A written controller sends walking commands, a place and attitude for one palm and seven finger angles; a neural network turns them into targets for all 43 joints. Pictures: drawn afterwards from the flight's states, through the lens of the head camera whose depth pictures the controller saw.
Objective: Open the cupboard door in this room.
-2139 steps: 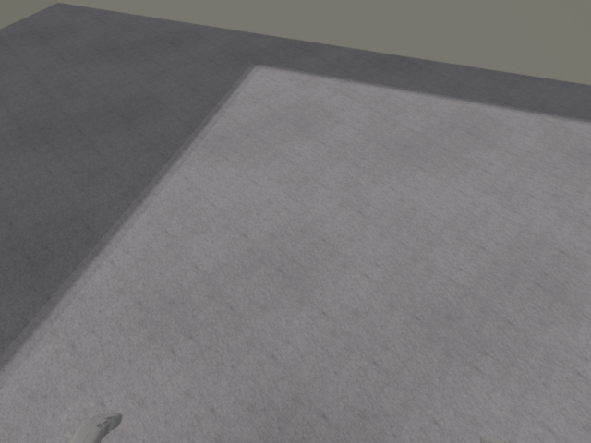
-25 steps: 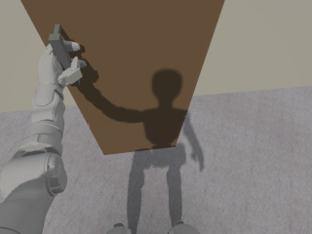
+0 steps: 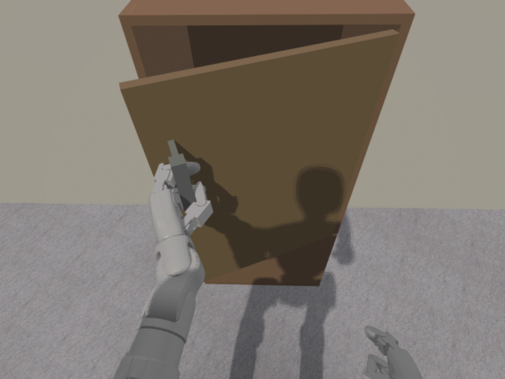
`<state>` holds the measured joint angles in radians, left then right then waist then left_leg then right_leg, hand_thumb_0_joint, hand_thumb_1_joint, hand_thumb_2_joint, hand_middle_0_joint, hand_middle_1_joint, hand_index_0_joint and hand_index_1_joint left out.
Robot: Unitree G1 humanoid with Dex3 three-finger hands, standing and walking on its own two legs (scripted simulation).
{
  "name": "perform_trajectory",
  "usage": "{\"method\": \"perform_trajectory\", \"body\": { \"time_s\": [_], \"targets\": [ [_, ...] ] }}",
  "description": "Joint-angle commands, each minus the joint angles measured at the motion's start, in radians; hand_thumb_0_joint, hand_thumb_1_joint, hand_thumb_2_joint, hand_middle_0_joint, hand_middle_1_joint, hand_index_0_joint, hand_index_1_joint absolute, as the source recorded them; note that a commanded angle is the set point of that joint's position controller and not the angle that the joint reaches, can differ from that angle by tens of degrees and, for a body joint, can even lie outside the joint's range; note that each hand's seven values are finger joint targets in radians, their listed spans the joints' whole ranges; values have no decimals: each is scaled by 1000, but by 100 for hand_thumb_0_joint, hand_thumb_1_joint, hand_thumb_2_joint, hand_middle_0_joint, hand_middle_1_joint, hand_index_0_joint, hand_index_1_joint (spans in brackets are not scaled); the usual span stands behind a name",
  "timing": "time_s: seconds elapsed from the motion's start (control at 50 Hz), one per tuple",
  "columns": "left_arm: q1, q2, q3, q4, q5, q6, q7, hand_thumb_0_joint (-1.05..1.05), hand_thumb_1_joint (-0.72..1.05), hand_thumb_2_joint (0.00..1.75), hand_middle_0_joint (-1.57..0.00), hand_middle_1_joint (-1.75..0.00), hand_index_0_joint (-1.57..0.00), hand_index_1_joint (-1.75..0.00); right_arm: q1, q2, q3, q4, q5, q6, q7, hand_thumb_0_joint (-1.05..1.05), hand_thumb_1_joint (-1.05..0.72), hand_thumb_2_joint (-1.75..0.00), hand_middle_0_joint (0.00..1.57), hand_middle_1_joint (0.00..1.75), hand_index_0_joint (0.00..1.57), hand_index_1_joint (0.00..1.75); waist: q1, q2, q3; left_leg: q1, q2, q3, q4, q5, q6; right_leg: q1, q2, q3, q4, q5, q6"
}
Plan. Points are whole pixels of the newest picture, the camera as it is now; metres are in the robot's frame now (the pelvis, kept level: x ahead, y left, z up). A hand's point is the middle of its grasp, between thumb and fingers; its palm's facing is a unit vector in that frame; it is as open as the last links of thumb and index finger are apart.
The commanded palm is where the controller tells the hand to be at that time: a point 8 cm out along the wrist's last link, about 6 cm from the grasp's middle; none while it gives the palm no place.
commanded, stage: pull the door open along its arc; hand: left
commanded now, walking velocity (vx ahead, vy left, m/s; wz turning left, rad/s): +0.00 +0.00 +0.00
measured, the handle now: (183, 184) +0.40 +0.14 +0.10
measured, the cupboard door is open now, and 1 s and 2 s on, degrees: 23 36 40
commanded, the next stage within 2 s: open thumb and fingers to let go in 0.42 s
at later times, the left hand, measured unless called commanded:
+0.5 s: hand (247, 261) +0.26 +0.02 +0.10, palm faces +0.25 -0.97 -0.04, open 6.0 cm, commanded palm +0.23 +0.07 +0.10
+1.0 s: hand (229, 246) +0.28 +0.05 +0.10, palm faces +0.36 -0.93 -0.03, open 11.9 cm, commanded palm +0.23 +0.07 +0.10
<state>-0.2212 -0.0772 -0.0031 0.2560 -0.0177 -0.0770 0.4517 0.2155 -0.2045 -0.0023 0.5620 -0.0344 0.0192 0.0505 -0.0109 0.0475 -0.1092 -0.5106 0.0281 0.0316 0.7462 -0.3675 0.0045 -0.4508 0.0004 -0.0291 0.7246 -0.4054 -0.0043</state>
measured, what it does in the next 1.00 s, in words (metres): stands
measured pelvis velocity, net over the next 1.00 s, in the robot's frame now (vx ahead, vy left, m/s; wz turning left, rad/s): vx -0.01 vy -0.02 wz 0.06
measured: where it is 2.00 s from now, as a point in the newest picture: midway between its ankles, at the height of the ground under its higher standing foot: outside the picture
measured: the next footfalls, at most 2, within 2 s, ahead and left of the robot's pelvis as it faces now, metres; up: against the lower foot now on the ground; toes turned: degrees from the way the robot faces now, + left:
none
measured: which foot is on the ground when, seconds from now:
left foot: down 0.00-1.00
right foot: down 0.00-1.00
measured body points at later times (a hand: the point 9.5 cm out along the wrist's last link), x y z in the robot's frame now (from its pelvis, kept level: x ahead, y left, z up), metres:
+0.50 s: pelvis +0.00 -0.03 +0.01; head -0.02 -0.06 +0.46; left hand +0.24 +0.07 +0.11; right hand +0.18 -0.24 -0.09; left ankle +0.00 +0.11 -0.71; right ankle -0.03 -0.12 -0.71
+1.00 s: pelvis -0.01 -0.02 +0.00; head -0.02 -0.04 +0.45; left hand +0.26 +0.10 +0.11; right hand +0.18 -0.21 -0.09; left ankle +0.00 +0.11 -0.71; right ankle -0.03 -0.12 -0.71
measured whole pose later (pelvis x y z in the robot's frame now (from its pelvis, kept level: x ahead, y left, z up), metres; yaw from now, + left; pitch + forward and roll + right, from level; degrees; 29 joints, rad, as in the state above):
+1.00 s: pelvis -0.01 -0.02 +0.00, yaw +3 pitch +1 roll +0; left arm 0.00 -0.09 -0.29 0.04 0.06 0.02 0.60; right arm 0.15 -0.17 0.01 0.61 -0.04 0.06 0.02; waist 0.01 0.06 -0.04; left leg -0.39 0.02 -0.03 0.71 -0.33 -0.02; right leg -0.31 0.00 -0.09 0.70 -0.40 -0.03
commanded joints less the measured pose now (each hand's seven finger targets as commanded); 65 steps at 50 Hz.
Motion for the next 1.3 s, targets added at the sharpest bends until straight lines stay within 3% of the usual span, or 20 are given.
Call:
{"method": "perform_trajectory", "body": {
  "time_s": [0.0,0.1,0.16,0.26,0.36,0.44,0.48,0.5,0.52,0.58,0.6,0.66,0.76,0.86,0.9,0.94,0.96,1.06,1.2,1.28],
  "targets": [
    [-226,-11,-60,-317,63,6,126,0,90,90,-40,-135,-40,-135,-51,-98,-41,-122,-12,-13,-28,0,-90,-90,20,30,20,30,-8,-134,-237,213,-2,-15,-80,344,1,118,17,-39,-99,396,-12],
    [-163,-83,-169,-379,100,19,143,0,90,90,-40,-135,-40,-135,-97,-77,-33,-123,-17,4,-44,0,-90,-90,20,30,20,30,-8,-136,-205,240,-11,-16,-84,326,5,143,2,-23,-132,410,-15],
    [-84,-121,-225,-436,112,18,139,0,90,90,-40,-135,-40,-135,-125,-62,-30,-128,-16,12,-42,0,-90,-90,20,30,20,30,0,-98,-202,259,-14,-16,-84,338,4,163,-6,-19,-135,440,-18],
    [136,-165,-304,-573,101,29,120,0,90,90,-40,-135,-40,-135,-157,-45,-22,-155,-8,10,-26,0,-90,-90,20,30,20,30,19,-63,-184,275,-16,-19,-80,356,4,206,-14,-17,-144,497,-20],
    [361,-186,-340,-682,68,64,103,0,90,90,-40,-135,-40,-135,-193,-35,-12,-172,-2,2,-14,0,-90,-90,20,30,20,30,38,-120,-126,267,-21,-22,-77,333,3,230,-22,-17,-172,518,-14],
    [274,-146,-286,-655,48,86,129,0,90,90,-40,-135,-40,-135,-234,-40,-2,-150,-8,0,-25,0,-90,-90,20,30,20,30,36,-153,-53,253,-37,-27,-69,251,2,184,-38,16,-233,403,-2],
    [193,-121,-259,-615,55,81,141,0,90,90,-40,-135,-40,-135,-241,-41,0,-133,-11,-4,-33,0,-90,-90,20,30,20,30,28,-162,-27,249,-44,-30,-68,213,3,155,-44,38,-262,313,0],
    [92,-77,-221,-588,58,75,153,0,90,90,-40,-135,-40,-135,-245,-44,1,-119,-11,-4,-41,0,-90,-90,20,30,20,30,23,-170,-3,241,-47,-37,-72,198,7,134,-44,40,-271,264,0],
    [86,-82,-206,-557,54,74,159,0,83,87,-40,-134,-40,-134,-257,-42,-2,-114,-15,-6,-46,0,-90,-90,20,30,20,30,36,-167,-11,242,-49,-36,-71,187,6,133,-50,53,-281,239,2],
    [80,-108,-214,-513,63,66,164,0,62,78,-38,-132,-38,-132,-248,-35,-1,-104,-20,-11,-49,0,-90,-90,20,30,20,30,36,-160,-50,245,-52,-38,-71,199,6,148,-56,58,-271,263,2],
    [80,-114,-225,-513,72,63,161,0,55,75,-38,-131,-38,-131,-238,-36,-6,-104,-19,-9,-47,0,-90,-90,20,30,20,30,42,-130,-78,257,-49,-37,-79,220,5,159,-52,46,-252,291,-4],
    [57,-150,-277,-520,86,45,141,0,34,66,-36,-129,-36,-129,-209,-39,-11,-110,-19,-12,-44,0,-90,-90,20,30,20,30,20,-125,-123,272,-43,-36,-81,262,8,167,-45,24,-207,392,-2],
    [36,-167,-313,-504,86,28,115,0,-1,51,-33,-125,-33,-125,-186,-47,-16,-120,-12,-14,-44,0,-90,-90,20,30,20,30,7,-141,-130,270,-35,-40,-84,270,11,153,-33,-1,-179,401,-4],
    [-6,-191,-326,-454,86,32,125,0,-36,36,-31,-122,-31,-122,-198,-49,-14,-116,-6,-13,-46,0,-90,-90,20,30,20,30,5,-139,-109,269,-30,-45,-89,244,10,116,-22,-17,-181,302,-16],
    [-24,-207,-340,-452,95,38,134,0,-50,30,-30,-120,-30,-120,-194,-48,-16,-114,-5,-16,-42,0,-90,-90,20,30,20,30,9,-103,-121,276,-25,-49,-93,255,8,110,-14,-32,-161,298,-24],
    [-35,-222,-356,-443,98,45,137,0,-50,30,-30,-120,-30,-120,-198,-47,-14,-114,-4,-15,-38,0,-90,-90,20,30,20,30,6,-97,-119,273,-22,-49,-93,256,7,101,-12,-35,-155,293,-26],
    [-45,-219,-351,-441,98,47,142,0,-50,30,-29,-115,-29,-115,-193,-47,-15,-112,-3,-15,-36,0,-90,-90,20,30,20,30,7,-117,-126,271,-21,-52,-94,259,7,106,-10,-39,-153,291,-27],
    [-14,-230,-358,-466,95,58,147,0,-50,30,-25,-90,-25,-90,-199,-44,-18,-118,0,-15,-29,0,-90,-90,20,30,20,30,20,-102,-153,273,-15,-51,-94,275,2,120,-4,-46,-138,297,-34],
    [-47,-248,-356,-426,95,80,167,0,-50,30,-19,-55,-19,-55,-226,-42,-13,-105,2,-17,-21,0,-90,-90,20,30,20,30,25,-94,-96,256,-11,-59,-102,202,-3,77,0,-52,-160,172,-39],
    [-81,-239,-341,-422,93,86,179,0,-50,30,-16,-35,-16,-35,-228,-41,-12,-102,-3,-19,-20,0,-90,-90,20,30,20,30,25,-102,-113,254,-17,-54,-98,186,-2,74,-2,-46,-167,146,-37]
  ]
}}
